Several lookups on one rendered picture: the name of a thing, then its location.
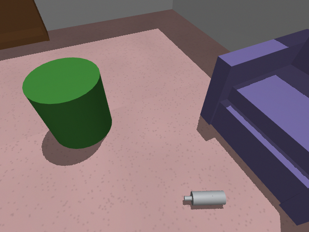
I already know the armchair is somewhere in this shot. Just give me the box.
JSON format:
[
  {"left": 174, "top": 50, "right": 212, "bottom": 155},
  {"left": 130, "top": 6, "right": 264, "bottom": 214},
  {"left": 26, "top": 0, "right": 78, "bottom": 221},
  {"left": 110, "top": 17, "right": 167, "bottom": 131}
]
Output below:
[{"left": 200, "top": 29, "right": 309, "bottom": 225}]

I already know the bookshelf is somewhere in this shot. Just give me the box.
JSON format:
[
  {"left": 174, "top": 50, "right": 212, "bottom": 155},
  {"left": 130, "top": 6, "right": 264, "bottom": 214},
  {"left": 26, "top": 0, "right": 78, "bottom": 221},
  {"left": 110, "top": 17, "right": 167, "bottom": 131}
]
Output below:
[{"left": 0, "top": 0, "right": 50, "bottom": 50}]

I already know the bottle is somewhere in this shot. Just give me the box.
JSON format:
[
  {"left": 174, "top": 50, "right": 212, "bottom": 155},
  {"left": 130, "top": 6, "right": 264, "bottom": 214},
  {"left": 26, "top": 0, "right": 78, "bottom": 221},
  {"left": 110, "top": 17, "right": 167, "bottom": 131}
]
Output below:
[{"left": 184, "top": 190, "right": 226, "bottom": 205}]

